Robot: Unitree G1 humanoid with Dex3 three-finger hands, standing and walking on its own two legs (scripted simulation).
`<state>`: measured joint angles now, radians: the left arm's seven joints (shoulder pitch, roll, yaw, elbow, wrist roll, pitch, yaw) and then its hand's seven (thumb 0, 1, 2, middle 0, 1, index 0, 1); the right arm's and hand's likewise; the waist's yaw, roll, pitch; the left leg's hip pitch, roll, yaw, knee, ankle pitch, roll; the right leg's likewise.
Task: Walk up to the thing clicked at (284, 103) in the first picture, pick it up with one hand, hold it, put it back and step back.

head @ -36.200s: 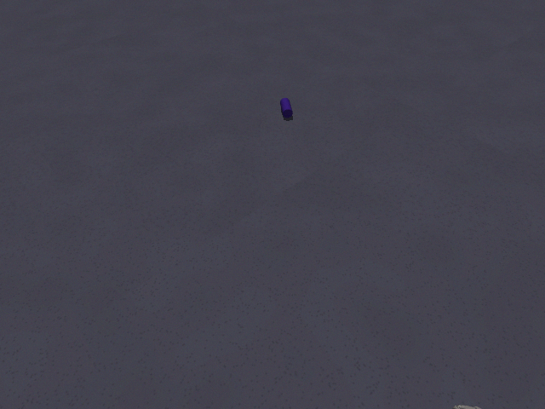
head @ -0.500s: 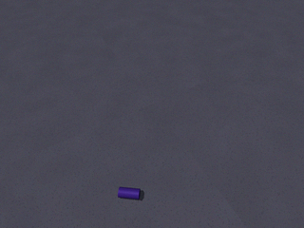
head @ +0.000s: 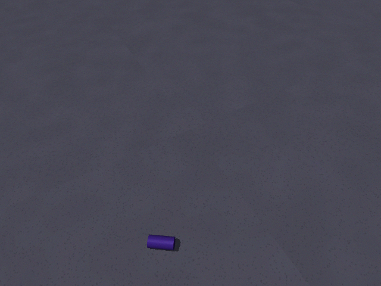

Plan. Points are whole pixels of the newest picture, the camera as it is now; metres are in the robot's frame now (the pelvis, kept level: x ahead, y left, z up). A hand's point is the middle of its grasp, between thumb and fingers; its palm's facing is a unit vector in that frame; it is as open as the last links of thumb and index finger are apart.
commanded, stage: stand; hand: left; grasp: from above
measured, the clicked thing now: (161, 242) +0.43 +0.20 -0.75
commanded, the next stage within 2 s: step back in 0.78 s
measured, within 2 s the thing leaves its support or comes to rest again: neither
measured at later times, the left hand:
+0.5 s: hand out of the picture +0.07 +0.25 -0.15, palm faces +0.02 -0.94 -0.35, open 7.4 cm
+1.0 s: hand out of the picture +0.08 +0.28 -0.16, palm faces +0.00 -0.92 -0.39, open 7.4 cm
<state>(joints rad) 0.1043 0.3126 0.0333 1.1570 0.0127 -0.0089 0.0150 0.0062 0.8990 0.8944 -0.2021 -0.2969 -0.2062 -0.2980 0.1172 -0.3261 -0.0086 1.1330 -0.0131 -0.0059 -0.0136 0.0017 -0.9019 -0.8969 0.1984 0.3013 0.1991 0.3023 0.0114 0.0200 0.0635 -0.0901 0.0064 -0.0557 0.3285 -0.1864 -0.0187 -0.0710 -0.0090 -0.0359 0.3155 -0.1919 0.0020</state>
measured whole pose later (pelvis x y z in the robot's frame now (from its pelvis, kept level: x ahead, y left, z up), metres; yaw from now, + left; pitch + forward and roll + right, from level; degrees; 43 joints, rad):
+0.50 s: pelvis +0.00 +0.00 +0.00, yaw +0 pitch -3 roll +0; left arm 0.11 0.32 0.02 1.14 0.01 -0.01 0.01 0.01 0.90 0.89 -0.20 -0.30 -0.21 -0.30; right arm 0.12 -0.34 0.00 1.13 -0.01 -0.01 -0.01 0.00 -0.90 -0.90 0.20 0.30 0.20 0.30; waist 0.01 0.02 0.05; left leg -0.09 0.01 -0.05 0.32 -0.18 -0.02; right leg -0.08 -0.01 -0.03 0.32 -0.20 0.00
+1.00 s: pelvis -0.03 +0.02 -0.01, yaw +0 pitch -2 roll +0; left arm 0.07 0.37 0.06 0.99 0.02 0.02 0.02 0.01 0.90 0.89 -0.20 -0.30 -0.21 -0.30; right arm 0.10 -0.40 -0.05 0.99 0.01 0.04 0.01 0.00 -0.90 -0.90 0.20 0.30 0.20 0.30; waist -0.01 -0.01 0.15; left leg -0.32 -0.05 -0.05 0.81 -0.45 0.04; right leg -0.25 -0.05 -0.02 0.52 -0.24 0.00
